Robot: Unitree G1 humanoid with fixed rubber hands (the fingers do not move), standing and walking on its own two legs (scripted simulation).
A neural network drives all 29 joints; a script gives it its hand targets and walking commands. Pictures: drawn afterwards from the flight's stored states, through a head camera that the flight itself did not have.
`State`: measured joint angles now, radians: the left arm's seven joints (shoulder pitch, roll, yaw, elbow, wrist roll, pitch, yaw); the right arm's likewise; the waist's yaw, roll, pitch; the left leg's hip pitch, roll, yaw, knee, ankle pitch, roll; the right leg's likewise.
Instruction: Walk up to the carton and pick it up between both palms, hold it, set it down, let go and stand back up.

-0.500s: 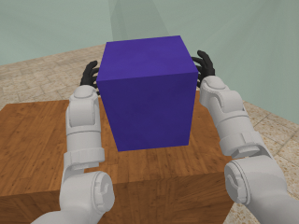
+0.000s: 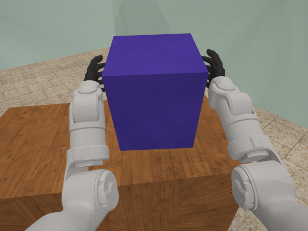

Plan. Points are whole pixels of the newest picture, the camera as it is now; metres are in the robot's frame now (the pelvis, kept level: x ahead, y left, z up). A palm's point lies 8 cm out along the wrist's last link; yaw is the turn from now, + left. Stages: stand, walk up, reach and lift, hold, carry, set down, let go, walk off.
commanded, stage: hold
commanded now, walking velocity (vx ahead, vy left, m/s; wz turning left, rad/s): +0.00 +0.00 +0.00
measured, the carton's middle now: (154, 93) +0.41 +0.01 +0.22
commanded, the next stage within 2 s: set down in 1.66 s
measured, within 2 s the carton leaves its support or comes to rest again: neither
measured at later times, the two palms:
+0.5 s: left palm (89, 92) +0.36 +0.17 +0.26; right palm (209, 78) +0.38 -0.12 +0.27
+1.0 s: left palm (92, 85) +0.36 +0.16 +0.27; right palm (214, 78) +0.37 -0.14 +0.28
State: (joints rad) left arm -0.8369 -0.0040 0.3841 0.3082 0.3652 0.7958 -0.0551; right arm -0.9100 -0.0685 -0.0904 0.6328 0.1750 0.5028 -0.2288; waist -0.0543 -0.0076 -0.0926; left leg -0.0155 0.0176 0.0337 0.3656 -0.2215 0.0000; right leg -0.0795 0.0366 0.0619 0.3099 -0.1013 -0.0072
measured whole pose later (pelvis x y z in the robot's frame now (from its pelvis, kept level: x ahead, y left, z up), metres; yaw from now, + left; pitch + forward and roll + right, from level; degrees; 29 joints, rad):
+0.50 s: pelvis +0.01 +0.00 +0.00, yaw +0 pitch -7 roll -1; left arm -0.75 -0.03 0.38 0.19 0.37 0.82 -0.06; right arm -0.91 -0.07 -0.05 0.61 0.21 0.50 -0.23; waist -0.05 -0.01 -0.09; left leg -0.01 0.02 0.03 0.37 -0.24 0.00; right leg -0.07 0.04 0.06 0.31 -0.12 -0.01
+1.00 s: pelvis +0.01 +0.00 +0.00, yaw +0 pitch -7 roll -1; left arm -0.83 -0.01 0.39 0.29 0.38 0.80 -0.07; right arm -0.91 -0.07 -0.09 0.61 0.16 0.49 -0.22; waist -0.05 -0.01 -0.09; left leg -0.01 0.02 0.03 0.37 -0.23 0.00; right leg -0.07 0.04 0.06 0.31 -0.11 -0.01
